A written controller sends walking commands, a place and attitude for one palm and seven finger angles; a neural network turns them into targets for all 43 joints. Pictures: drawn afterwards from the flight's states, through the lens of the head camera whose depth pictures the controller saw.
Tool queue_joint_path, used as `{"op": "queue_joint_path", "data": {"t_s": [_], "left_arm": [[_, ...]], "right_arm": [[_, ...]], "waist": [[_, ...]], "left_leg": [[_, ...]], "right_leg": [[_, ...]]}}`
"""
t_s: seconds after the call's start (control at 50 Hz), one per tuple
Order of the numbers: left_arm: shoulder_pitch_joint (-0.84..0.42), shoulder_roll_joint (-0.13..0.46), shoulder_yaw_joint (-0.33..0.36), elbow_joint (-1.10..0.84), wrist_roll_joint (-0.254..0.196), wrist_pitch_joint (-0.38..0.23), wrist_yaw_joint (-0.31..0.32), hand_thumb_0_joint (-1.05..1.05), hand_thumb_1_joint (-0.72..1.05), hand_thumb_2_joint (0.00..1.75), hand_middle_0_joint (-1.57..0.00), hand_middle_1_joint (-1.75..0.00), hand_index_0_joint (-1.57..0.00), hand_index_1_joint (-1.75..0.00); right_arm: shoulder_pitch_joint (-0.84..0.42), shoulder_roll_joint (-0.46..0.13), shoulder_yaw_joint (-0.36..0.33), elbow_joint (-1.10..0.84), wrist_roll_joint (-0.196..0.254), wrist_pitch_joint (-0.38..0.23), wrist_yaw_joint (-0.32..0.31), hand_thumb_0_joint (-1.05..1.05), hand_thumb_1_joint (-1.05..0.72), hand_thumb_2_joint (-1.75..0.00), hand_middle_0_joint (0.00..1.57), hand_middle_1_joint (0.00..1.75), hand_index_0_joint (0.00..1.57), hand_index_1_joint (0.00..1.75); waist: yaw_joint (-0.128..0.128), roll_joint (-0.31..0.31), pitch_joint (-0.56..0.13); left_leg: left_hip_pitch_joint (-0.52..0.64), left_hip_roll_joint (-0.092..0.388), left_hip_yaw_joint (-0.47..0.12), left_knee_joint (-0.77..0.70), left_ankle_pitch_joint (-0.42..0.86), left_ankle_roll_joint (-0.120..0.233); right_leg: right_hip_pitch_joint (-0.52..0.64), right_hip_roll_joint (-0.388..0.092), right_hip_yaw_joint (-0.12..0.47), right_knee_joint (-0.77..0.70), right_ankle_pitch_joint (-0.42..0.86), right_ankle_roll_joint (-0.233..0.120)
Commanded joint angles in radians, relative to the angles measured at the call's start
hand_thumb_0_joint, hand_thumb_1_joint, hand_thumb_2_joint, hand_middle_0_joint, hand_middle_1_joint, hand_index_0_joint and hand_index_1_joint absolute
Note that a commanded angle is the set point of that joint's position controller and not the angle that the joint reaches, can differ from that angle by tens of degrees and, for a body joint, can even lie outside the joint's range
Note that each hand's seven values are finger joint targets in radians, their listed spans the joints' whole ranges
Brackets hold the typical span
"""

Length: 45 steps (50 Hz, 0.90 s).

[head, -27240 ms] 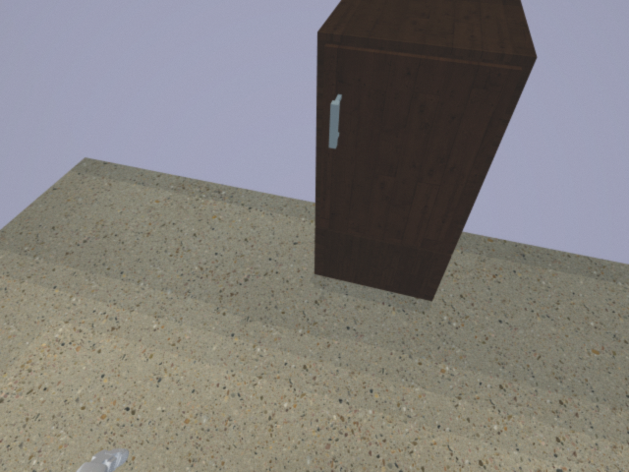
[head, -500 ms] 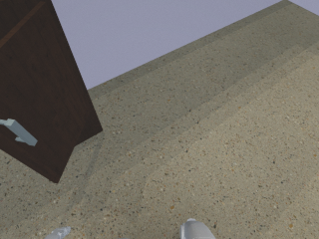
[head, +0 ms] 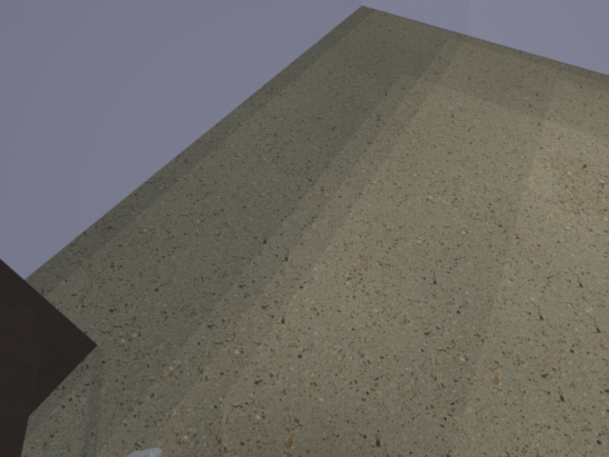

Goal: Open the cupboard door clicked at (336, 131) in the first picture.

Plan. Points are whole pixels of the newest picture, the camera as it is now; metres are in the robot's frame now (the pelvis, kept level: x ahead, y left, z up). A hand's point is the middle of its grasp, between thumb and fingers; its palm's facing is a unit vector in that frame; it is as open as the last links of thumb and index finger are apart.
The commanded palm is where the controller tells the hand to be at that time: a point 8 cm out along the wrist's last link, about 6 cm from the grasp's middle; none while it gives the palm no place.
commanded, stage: walk to a spot facing it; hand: left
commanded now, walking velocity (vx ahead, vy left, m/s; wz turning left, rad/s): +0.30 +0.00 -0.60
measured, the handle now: out of the picture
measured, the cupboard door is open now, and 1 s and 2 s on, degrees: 43 43 43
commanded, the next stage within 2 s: turn to face it in 1.10 s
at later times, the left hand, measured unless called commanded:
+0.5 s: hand (268, 337) +0.32 +0.07 -0.15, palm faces -0.30 -0.93 -0.21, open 7.4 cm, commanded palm none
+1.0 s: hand (298, 240) +0.54 +0.02 -0.16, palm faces -0.37 -0.92 -0.16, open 7.4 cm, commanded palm none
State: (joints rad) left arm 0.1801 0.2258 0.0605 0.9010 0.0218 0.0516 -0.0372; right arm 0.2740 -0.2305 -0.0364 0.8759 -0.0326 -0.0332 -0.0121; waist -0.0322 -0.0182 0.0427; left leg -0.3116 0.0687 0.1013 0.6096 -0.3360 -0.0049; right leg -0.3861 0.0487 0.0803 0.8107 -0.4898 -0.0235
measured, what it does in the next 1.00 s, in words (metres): walks ahead, turning right: right foot, then left foot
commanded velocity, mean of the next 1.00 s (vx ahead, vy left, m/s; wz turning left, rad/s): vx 0.35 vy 0.00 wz -0.37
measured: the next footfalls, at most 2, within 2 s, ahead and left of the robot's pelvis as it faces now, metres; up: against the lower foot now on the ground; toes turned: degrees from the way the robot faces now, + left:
right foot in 0.32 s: +0.20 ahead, -0.16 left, +0.00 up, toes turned -19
left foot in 0.80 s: +0.51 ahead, -0.05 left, +0.00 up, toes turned -16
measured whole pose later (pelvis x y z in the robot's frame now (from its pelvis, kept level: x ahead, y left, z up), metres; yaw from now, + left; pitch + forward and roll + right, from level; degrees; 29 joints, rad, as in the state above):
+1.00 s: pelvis +0.43 -0.14 +0.01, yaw -26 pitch +0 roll +0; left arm 0.25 0.20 0.07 1.01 0.03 -0.01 -0.03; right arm 0.25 -0.17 -0.04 0.99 -0.03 -0.08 -0.02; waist 0.03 -0.03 0.07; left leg -0.21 0.06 0.17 0.45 -0.25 0.02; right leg -0.55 -0.07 -0.02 1.12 -0.29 -0.02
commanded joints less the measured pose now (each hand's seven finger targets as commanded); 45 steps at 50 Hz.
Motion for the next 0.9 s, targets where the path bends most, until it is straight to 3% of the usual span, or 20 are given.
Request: {"op": "queue_joint_path", "data": {"t_s": [0.0,0.04,0.08,0.2,0.24,0.26,0.28,0.3,0.32,0.36,0.44,0.52,0.64,0.68,0.72,0.74,0.76,0.78,0.8,0.88], "left_arm": [[-0.165,0.087,0.044,-0.15,0.016,-0.062,-0.029,0.0,0.9,0.9,-0.2,-0.3,-0.2,-0.3],[-0.141,0.05,0.03,-0.128,0.014,-0.053,-0.042,0.0,0.9,0.9,-0.2,-0.3,-0.2,-0.3],[-0.164,0.021,0.013,-0.123,0.008,-0.052,-0.045,0.0,0.9,0.9,-0.2,-0.3,-0.2,-0.3],[-0.224,0.015,-0.001,-0.115,0.003,-0.06,-0.045,0.0,0.9,0.9,-0.2,-0.3,-0.2,-0.3],[-0.102,0.05,0.012,-0.079,0.004,-0.066,-0.036,0.0,0.9,0.9,-0.2,-0.3,-0.2,-0.3],[0.052,0.085,0.027,-0.025,0.007,-0.072,-0.031,0.0,0.9,0.9,-0.2,-0.3,-0.2,-0.3],[0.234,0.197,0.063,0.022,0.012,-0.082,-0.014,0.0,0.9,0.9,-0.2,-0.3,-0.2,-0.3],[0.341,0.303,0.088,0.046,-0.004,-0.083,0.003,0.0,0.9,0.9,-0.2,-0.3,-0.2,-0.3],[0.289,0.306,0.087,0.043,-0.02,-0.077,0.016,0.0,0.9,0.9,-0.2,-0.3,-0.2,-0.3],[0.12,0.202,0.054,0.003,-0.016,-0.077,0.031,0.0,0.9,0.9,-0.2,-0.3,-0.2,-0.3],[0.032,0.132,0.032,-0.003,0.002,-0.11,0.033,0.0,0.9,0.9,-0.2,-0.3,-0.2,-0.3],[0.106,0.117,0.034,0.034,-0.008,-0.128,0.024,0.0,0.9,0.9,-0.2,-0.3,-0.2,-0.3],[0.217,0.105,0.022,0.097,-0.005,-0.137,0.038,0.0,0.9,0.9,-0.2,-0.3,-0.2,-0.3],[0.216,0.111,0.022,0.104,-0.006,-0.137,0.043,0.0,0.9,0.9,-0.2,-0.3,-0.2,-0.3],[0.183,0.117,0.022,0.102,-0.012,-0.138,0.043,0.0,0.9,0.9,-0.2,-0.3,-0.2,-0.3],[0.177,0.102,0.021,0.097,-0.013,-0.139,0.042,0.0,0.9,0.9,-0.2,-0.3,-0.2,-0.3],[0.213,0.065,0.017,0.081,-0.023,-0.139,0.036,0.0,0.9,0.9,-0.2,-0.3,-0.2,-0.3],[0.202,0.053,0.004,0.06,-0.026,-0.145,0.032,0.0,0.9,0.9,-0.2,-0.3,-0.2,-0.3],[0.142,0.071,0.01,0.047,-0.015,-0.142,0.036,0.0,0.9,0.9,-0.2,-0.3,-0.2,-0.3],[0.096,0.011,0.011,0.057,0.007,-0.096,0.005,0.0,0.9,0.9,-0.2,-0.3,-0.2,-0.3]], "right_arm": [[0.136,-0.206,-0.043,-0.024,-0.015,-0.025,-0.016,0.0,-0.9,-0.9,0.2,0.3,0.2,0.3],[0.119,-0.152,-0.024,-0.014,-0.008,-0.035,-0.019,0.0,-0.9,-0.9,0.2,0.3,0.2,0.3],[0.198,-0.127,-0.017,0.024,-0.006,-0.043,-0.021,0.0,-0.9,-0.9,0.2,0.3,0.2,0.3],[0.257,-0.151,-0.027,0.063,-0.009,-0.033,-0.014,0.0,-0.9,-0.9,0.2,0.3,0.2,0.3],[0.225,-0.164,-0.03,0.059,-0.002,-0.027,-0.01,0.0,-0.9,-0.9,0.2,0.3,0.2,0.3],[0.178,-0.169,-0.028,0.048,0.008,-0.029,-0.009,0.0,-0.9,-0.9,0.2,0.3,0.2,0.3],[0.115,-0.124,-0.019,0.011,0.028,-0.033,0.005,0.0,-0.9,-0.9,0.2,0.3,0.2,0.3],[0.066,-0.072,-0.009,-0.042,0.042,-0.035,0.002,0.0,-0.9,-0.9,0.2,0.3,0.2,0.3],[-0.006,-0.108,-0.019,-0.047,0.035,-0.026,-0.001,0.0,-0.9,-0.9,0.2,0.3,0.2,0.3],[-0.041,-0.086,-0.029,-0.027,0.025,-0.019,0.001,0.0,-0.9,-0.9,0.2,0.3,0.2,0.3],[0.049,-0.029,-0.027,0.041,0.007,0.013,0.013,0.0,-0.9,-0.9,0.2,0.3,0.2,0.3],[-0.041,-0.027,-0.029,0.017,0.007,0.005,0.025,0.0,-0.9,-0.9,0.2,0.3,0.2,0.3],[-0.235,-0.021,-0.022,-0.042,0.014,-0.019,0.031,0.0,-0.9,-0.9,0.2,0.3,0.2,0.3],[-0.242,-0.023,-0.021,-0.039,0.014,-0.027,0.03,0.0,-0.9,-0.9,0.2,0.3,0.2,0.3],[-0.085,-0.052,-0.029,0.018,0.007,-0.033,0.016,0.0,-0.9,-0.9,0.2,0.3,0.2,0.3],[0.065,-0.106,-0.043,0.065,0.0,-0.036,0.008,0.0,-0.9,-0.9,0.2,0.3,0.2,0.3],[0.226,-0.221,-0.07,0.099,-0.018,-0.043,-0.002,0.0,-0.9,-0.9,0.2,0.3,0.2,0.3],[0.292,-0.25,-0.066,0.108,-0.012,-0.032,-0.006,0.0,-0.9,-0.9,0.2,0.3,0.2,0.3],[0.215,-0.222,-0.06,0.094,-0.007,-0.025,-0.006,0.0,-0.9,-0.9,0.2,0.3,0.2,0.3],[0.05,-0.072,-0.019,0.071,-0.002,-0.053,-0.011,0.0,-0.9,-0.9,0.2,0.3,0.2,0.3]], "waist": [[-0.024,0.098,0.051],[-0.003,0.178,0.048],[-0.025,0.175,-0.001],[-0.046,0.208,-0.038],[0.023,0.184,-0.079],[0.106,0.137,-0.141],[0.204,-0.052,-0.224],[0.224,-0.289,-0.297],[0.201,-0.183,-0.195],[0.11,-0.081,-0.025],[0.004,-0.085,-0.018],[0.03,-0.074,-0.039],[0.08,-0.094,-0.006],[0.063,-0.087,-0.004],[-0.024,-0.067,-0.048],[-0.083,0.011,-0.124],[-0.127,0.222,-0.269],[-0.123,0.297,-0.307],[-0.096,0.169,-0.185],[0.016,0.14,0.04]], "left_leg": [[0.176,0.365,-0.433,-0.469,-0.234,0.136],[0.234,0.278,-0.182,-0.411,0.058,0.083],[0.322,0.24,-0.05,-0.348,0.367,0.068],[0.352,0.257,0.11,-0.246,0.623,0.063],[0.3,0.259,0.149,-0.081,0.761,0.044],[0.165,0.227,0.181,0.092,0.759,0.017],[-0.133,0.158,0.215,0.368,0.473,-0.021],[-0.391,0.003,0.129,0.7,-0.283,-0.065],[-0.475,0.05,-0.06,0.79,-0.249,-0.04],[-0.413,0.119,-0.09,0.719,-0.081,-0.045],[-0.218,0.088,-0.061,0.469,0.023,-0.062],[-0.287,0.058,-0.052,0.331,0.143,-0.066],[-0.326,0.022,-0.034,0.126,0.128,-0.044],[-0.228,-0.004,-0.016,0.03,0.114,-0.022],[0.058,-0.06,0.028,-0.083,0.192,0.004],[0.33,-0.001,-0.045,-0.101,0.247,0.035],[0.579,0.289,-0.416,-0.118,0.275,0.152],[0.607,0.452,-0.627,-0.259,0.326,0.243],[0.47,0.462,-0.616,-0.297,0.248,0.269],[0.095,0.297,-0.261,-0.409,0.148,0.138]], "right_leg": [[-0.39,-0.106,-0.04,0.387,0.089,0.02],[-0.377,-0.13,-0.085,0.339,0.177,0.037],[-0.356,-0.116,-0.131,0.262,0.202,0.039],[-0.127,-0.049,-0.263,-0.119,0.184,0.0],[0.083,-0.006,-0.287,-0.213,0.192,-0.039],[0.336,0.01,-0.277,-0.253,0.261,-0.066],[0.654,-0.189,-0.021,-0.305,0.176,-0.137],[0.765,-0.469,0.496,-0.469,0.267,-0.25],[0.656,-0.47,0.496,-0.534,0.186,-0.265],[0.341,-0.406,0.331,-0.575,0.165,-0.222],[0.149,-0.27,0.094,-0.594,0.364,-0.171],[0.263,-0.234,0.084,-0.588,0.417,-0.176],[0.447,-0.261,0.109,-0.514,0.768,-0.168],[0.435,-0.264,0.092,-0.466,0.882,-0.155],[0.318,-0.213,0.034,-0.314,0.983,-0.113],[0.152,-0.171,0.019,-0.124,0.857,-0.078],[-0.088,-0.047,-0.088,0.191,0.445,-0.027],[-0.19,0.016,-0.065,0.475,-0.05,-0.024],[-0.252,-0.054,-0.021,0.569,-0.042,-0.031],[-0.239,-0.148,-0.034,0.479,0.178,0.005]]}}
